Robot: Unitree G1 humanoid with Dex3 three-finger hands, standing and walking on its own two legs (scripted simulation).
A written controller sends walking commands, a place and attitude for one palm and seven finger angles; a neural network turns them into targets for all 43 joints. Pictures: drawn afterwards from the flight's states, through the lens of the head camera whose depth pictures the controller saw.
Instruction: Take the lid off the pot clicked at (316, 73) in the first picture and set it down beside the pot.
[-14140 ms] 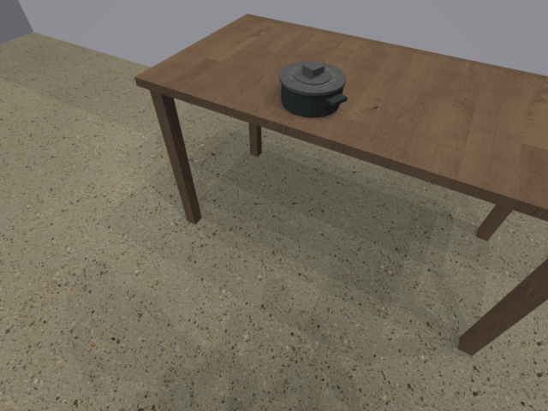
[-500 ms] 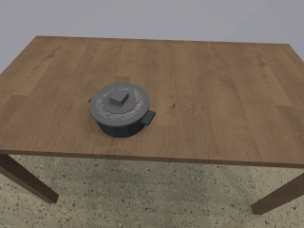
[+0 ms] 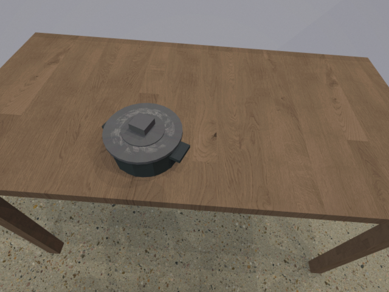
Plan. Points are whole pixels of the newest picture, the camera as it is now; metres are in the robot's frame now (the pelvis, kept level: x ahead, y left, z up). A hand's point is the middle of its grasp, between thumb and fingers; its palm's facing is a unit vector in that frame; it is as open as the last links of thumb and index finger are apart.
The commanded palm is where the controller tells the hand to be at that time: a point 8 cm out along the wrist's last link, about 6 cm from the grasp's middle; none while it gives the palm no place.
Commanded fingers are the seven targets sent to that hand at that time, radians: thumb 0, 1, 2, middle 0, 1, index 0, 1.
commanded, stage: come to a stop and stand still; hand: left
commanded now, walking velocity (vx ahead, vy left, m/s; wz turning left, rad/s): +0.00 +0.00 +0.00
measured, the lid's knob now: (142, 123) +0.45 +0.15 +0.07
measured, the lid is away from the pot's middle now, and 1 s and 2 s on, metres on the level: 0.00 0.00 0.00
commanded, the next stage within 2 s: look again from close up in 0.02 s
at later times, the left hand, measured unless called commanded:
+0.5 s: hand out of the picture -0.01 +0.16 -0.18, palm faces +0.01 -0.99 -0.16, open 7.3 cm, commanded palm none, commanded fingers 0.00 0.90 0.90 -0.20 -0.30 -0.20 -0.30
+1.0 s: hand out of the picture -0.03 +0.16 -0.18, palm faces +0.02 -0.99 -0.14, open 7.3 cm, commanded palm none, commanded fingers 0.00 0.90 0.90 -0.20 -0.30 -0.20 -0.30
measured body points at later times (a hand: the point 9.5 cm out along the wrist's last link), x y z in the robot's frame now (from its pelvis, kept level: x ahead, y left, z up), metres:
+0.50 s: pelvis +0.00 +0.00 +0.00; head +0.04 +0.02 +0.45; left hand -0.01 +0.21 -0.16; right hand +0.01 -0.23 -0.15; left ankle +0.01 +0.09 -0.73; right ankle -0.08 -0.14 -0.73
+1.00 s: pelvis -0.01 +0.01 +0.00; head +0.03 +0.03 +0.45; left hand -0.03 +0.21 -0.17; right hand -0.01 -0.22 -0.15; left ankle +0.01 +0.09 -0.73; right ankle -0.08 -0.14 -0.73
